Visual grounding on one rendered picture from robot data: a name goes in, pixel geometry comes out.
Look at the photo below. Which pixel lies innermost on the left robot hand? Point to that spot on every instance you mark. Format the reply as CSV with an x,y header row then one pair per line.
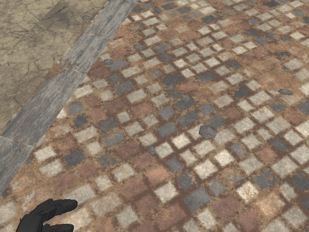
x,y
33,222

